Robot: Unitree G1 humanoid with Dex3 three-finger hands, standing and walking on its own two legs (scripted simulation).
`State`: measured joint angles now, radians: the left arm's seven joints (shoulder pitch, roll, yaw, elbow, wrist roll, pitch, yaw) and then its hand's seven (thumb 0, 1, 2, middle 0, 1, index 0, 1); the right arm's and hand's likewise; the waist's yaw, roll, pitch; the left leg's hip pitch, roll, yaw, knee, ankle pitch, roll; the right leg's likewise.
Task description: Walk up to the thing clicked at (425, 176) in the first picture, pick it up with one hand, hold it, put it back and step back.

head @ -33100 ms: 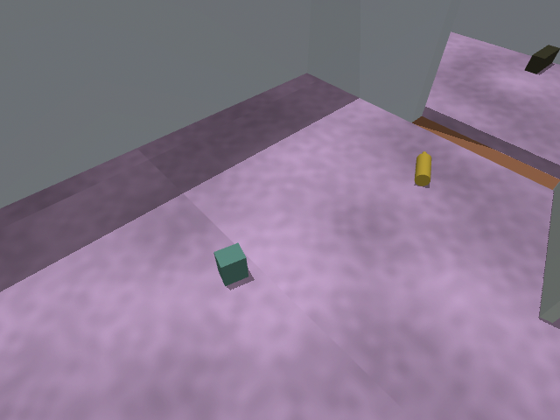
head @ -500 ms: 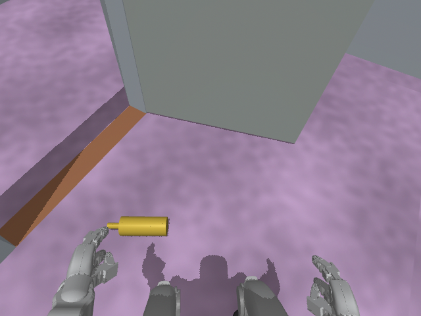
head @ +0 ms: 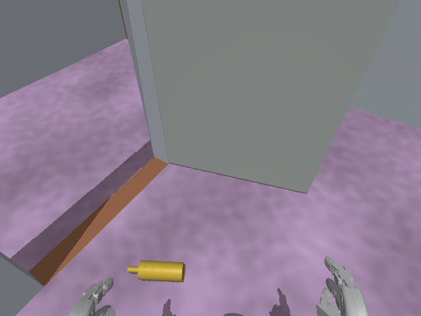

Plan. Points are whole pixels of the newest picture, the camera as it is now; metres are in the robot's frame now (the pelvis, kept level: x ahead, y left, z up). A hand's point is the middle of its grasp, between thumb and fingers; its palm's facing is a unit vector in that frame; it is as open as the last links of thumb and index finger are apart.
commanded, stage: home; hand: left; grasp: from above
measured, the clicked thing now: (155, 270) +0.49 +0.24 -0.68
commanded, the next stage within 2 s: stand in 1.84 s
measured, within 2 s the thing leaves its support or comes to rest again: neither
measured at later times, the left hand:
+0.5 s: hand out of the picture +0.17 +0.17 -0.05, palm faces +0.03 -0.98 -0.19, open 7.4 cm
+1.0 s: hand out of the picture +0.17 +0.17 -0.05, palm faces +0.03 -0.98 -0.19, open 7.4 cm
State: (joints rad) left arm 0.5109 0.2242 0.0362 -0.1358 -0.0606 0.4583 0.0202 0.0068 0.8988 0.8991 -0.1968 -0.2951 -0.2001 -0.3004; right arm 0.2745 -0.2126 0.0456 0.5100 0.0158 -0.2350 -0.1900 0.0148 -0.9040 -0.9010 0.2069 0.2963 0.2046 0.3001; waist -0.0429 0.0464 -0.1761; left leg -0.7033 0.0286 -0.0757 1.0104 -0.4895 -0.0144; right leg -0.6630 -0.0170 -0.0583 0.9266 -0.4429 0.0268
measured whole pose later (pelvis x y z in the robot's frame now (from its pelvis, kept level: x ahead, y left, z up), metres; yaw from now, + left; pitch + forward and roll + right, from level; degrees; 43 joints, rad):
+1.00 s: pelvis +0.00 -0.01 +0.00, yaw +0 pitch +10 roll -3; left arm 0.50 0.23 0.03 -0.14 -0.06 0.45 0.01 0.01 0.90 0.90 -0.20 -0.29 -0.20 -0.30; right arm 0.29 -0.22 0.03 0.55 0.01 -0.25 -0.19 0.02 -0.90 -0.90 0.21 0.30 0.21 0.30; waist -0.04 0.04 -0.16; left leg -0.69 0.04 -0.07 1.01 -0.50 -0.02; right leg -0.66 -0.01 -0.05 0.94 -0.46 0.02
